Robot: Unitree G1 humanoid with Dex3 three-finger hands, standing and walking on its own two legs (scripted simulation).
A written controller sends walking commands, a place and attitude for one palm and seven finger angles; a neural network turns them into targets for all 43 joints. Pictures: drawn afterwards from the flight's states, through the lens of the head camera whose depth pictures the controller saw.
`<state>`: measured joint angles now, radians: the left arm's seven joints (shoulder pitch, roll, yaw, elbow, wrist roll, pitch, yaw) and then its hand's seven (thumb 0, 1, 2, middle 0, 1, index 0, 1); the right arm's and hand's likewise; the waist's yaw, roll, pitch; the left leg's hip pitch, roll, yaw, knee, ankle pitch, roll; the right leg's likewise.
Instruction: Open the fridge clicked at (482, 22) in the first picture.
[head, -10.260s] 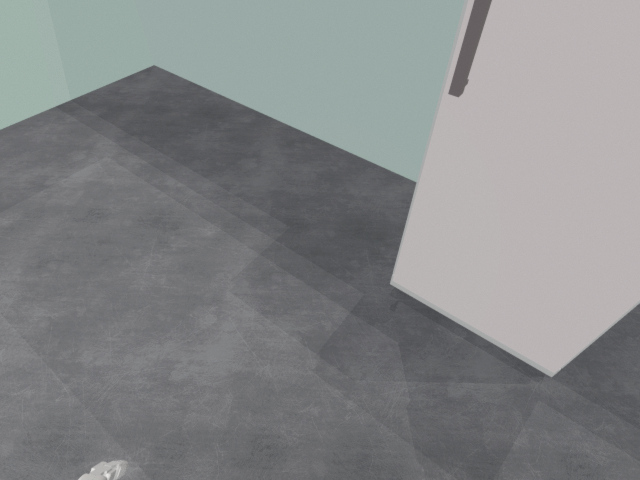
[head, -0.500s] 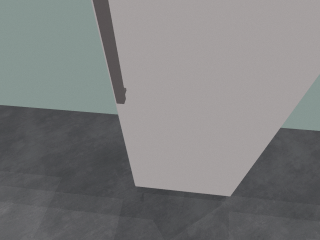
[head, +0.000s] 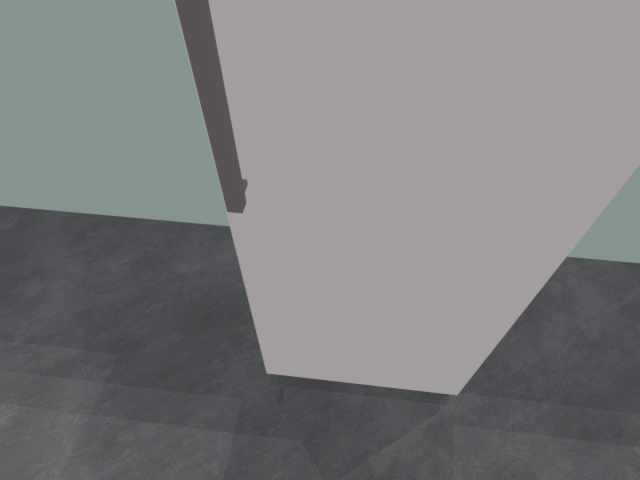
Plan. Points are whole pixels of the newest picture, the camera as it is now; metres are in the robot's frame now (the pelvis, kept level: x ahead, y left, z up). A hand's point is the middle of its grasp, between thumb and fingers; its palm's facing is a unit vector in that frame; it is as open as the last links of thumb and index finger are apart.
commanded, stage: look again from close up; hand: left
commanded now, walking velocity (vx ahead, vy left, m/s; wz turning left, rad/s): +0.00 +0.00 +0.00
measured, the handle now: (216, 82) +0.48 +0.16 +0.26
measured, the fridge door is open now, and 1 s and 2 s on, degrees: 0 0 0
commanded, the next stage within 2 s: raise the hand to about handle height in 0.10 s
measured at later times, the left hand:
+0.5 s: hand (196, 402) +0.20 +0.16 +0.03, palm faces -0.02 -1.00 -0.03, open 7.9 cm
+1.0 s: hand (117, 380) +0.20 +0.23 +0.07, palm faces -0.01 -1.00 -0.09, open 10.8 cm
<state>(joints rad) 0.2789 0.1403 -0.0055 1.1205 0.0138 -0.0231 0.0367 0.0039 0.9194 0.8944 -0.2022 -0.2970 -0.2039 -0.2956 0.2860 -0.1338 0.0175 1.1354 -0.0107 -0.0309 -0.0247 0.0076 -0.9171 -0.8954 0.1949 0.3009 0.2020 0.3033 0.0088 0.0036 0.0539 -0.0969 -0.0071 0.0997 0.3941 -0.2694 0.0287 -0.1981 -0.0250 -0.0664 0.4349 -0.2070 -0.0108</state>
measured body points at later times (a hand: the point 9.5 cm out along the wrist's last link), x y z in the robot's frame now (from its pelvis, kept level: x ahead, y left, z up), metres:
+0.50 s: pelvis -0.02 -0.01 -0.03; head -0.01 -0.01 +0.42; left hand +0.19 +0.21 +0.03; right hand +0.17 -0.27 -0.08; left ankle -0.03 +0.09 -0.74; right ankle +0.02 -0.11 -0.74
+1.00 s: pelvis -0.01 +0.00 -0.02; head +0.00 -0.01 +0.43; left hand +0.19 +0.28 +0.08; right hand +0.16 -0.20 -0.10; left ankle -0.03 +0.09 -0.74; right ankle +0.02 -0.11 -0.74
